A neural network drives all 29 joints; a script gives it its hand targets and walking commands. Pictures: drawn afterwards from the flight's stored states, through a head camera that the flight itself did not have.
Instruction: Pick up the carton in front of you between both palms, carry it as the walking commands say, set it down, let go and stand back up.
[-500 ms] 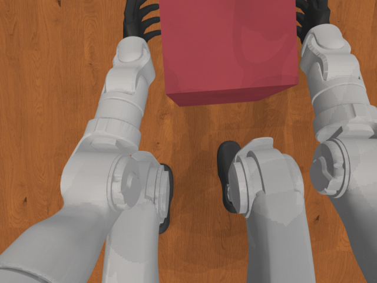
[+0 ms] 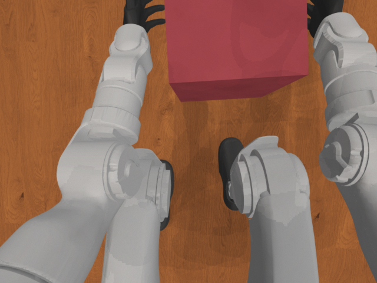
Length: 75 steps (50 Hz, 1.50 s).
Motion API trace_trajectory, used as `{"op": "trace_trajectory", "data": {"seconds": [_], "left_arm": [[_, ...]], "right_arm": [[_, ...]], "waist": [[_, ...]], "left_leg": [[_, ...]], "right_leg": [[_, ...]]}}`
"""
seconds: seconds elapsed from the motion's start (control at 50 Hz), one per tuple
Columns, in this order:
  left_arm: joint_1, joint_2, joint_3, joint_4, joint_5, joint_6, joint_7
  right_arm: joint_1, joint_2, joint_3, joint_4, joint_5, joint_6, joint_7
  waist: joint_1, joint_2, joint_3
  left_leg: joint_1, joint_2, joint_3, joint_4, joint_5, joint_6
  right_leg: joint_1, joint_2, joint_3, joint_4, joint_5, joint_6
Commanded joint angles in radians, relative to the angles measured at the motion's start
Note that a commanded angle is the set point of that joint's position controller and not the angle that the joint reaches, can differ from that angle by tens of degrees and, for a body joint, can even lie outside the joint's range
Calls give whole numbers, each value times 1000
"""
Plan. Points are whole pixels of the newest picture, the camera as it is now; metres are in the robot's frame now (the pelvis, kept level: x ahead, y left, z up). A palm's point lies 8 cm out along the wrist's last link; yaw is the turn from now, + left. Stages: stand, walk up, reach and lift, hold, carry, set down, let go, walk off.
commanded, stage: set down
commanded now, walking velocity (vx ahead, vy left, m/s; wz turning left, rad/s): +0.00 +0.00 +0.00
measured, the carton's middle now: (225, 42) +0.51 -0.11 -0.23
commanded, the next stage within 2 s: let go in 1.46 s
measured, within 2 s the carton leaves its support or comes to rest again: rests again in 0.22 s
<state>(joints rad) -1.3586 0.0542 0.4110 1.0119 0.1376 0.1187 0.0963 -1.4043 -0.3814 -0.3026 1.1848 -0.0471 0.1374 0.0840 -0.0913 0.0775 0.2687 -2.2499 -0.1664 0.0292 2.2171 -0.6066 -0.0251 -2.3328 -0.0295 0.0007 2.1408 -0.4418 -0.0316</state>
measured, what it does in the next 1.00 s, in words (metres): rises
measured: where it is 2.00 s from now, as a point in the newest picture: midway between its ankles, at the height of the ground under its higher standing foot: (196, 196)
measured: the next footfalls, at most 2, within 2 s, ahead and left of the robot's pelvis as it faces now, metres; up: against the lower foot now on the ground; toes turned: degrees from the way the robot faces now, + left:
none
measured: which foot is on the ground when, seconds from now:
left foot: down 0.00-1.00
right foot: down 0.00-1.00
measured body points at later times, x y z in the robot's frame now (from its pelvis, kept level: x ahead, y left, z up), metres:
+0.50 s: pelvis +0.00 -0.01 +0.00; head +0.36 -0.06 +0.27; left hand +0.54 +0.08 -0.17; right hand +0.50 -0.31 -0.17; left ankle +0.11 +0.10 -0.33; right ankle +0.14 -0.12 -0.33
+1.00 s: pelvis +0.02 -0.01 +0.12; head +0.34 -0.07 +0.44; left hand +0.55 +0.08 +0.00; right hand +0.50 -0.32 +0.00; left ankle +0.11 +0.10 -0.33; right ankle +0.14 -0.12 -0.33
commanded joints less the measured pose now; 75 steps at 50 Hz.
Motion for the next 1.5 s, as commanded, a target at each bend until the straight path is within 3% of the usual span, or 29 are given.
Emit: {"op": "trace_trajectory", "data": {"seconds": [0.0, 0.06, 0.12, 0.16, 0.2, 0.24, 0.3, 0.36, 0.48, 0.56, 0.66, 0.78, 0.94, 1.08, 1.48], "left_arm": [[-327, -523, -202, 62, 1, 23, -139], [-297, -454, -191, 66, 6, 12, -123], [-169, -134, -147, 63, -8, -15, -54], [-111, 164, -160, 8, -75, -53, 32], [-162, 207, -218, -15, -165, -76, 62], [-178, 189, -273, -49, -241, -89, 66], [-192, 169, -357, -114, -326, -90, 58], [-168, 190, -374, -194, -351, -81, 63], [-80, 200, -318, -304, -309, -39, 88], [-46, 209, -252, -401, -251, -1, 109], [13, 184, -178, -325, -186, 26, 99], [63, 156, -157, -258, -166, 6, 73], [116, 136, -196, -371, -180, 10, 70], [171, 129, -199, -473, -170, 43, 73], [361, 85, -158, -414, -110, -4, 13]], "right_arm": [[-306, 591, 142, 3, 12, 7, 158], [-276, 513, 123, 13, 10, -9, 140], [-150, 187, 46, 53, 20, -57, 61], [-62, -143, -4, 42, 48, -118, -35], [-123, -210, 17, 19, 118, -161, -84], [-160, -245, 41, -46, 167, -193, -98], [-189, -277, 93, -128, 233, -207, -97], [-150, -288, 114, -175, 268, -192, -86], [-58, -278, 112, -237, 273, -133, -62], [-40, -256, 92, -360, 238, -81, -62], [8, -184, 72, -354, 180, -36, -52], [66, -142, 52, -342, 139, -44, -38], [138, -164, 7, -422, 117, -39, -29], [183, -161, -2, -488, 120, -10, 2], [330, -83, -32, -422, 36, -64, 31]], "waist": [[-20, 22, -710], [-24, 13, -726], [-32, 1, -760], [-44, -10, -807], [-50, -10, -871], [-70, -14, -948], [-90, -29, -1040], [-87, -51, -1124], [-55, -87, -1251], [-30, -127, -1347], [-1, -145, -1170], [8, -151, -1137], [-20, -121, -1305], [-4, -102, -1365], [21, -117, -1205]], "left_leg": [[198, -16, -11, -213, 22, 31], [218, -8, -6, -207, 35, 21], [269, 13, 9, -206, 50, -3], [321, 31, 11, -209, 69, -23], [353, 47, -6, -198, 130, -30], [387, 53, -12, -175, 201, -31], [377, 62, -7, -160, 247, -36], [390, 65, 6, -164, 237, -38], [413, 53, 47, -219, 141, -27], [445, 38, 68, -290, 96, -10], [369, 32, 68, -378, 27, 0], [362, 32, 59, -467, 62, -7], [501, 32, 58, -593, 142, -23], [631, 37, 53, -724, 186, -29], [881, 67, 2, -1134, 302, -38]], "right_leg": [[473, 68, 58, -151, 18, -22], [505, 62, 55, -148, 32, -11], [561, 39, 49, -148, 53, 12], [604, 19, 51, -150, 96, 20], [633, 6, 51, -131, 178, 23], [681, 3, 54, -112, 274, 17], [771, -6, 59, -99, 355, 8], [867, -5, 57, -102, 373, 7], [1019, 14, 48, -159, 325, 14], [1106, 35, 28, -229, 275, 26], [1006, 45, 24, -326, 175, 39], [997, 53, 19, -410, 210, 51], [1144, 67, -2, -524, 320, 46], [1252, 77, -8, -642, 361, 45], [1549, 64, 35, -1035, 472, 37]]}}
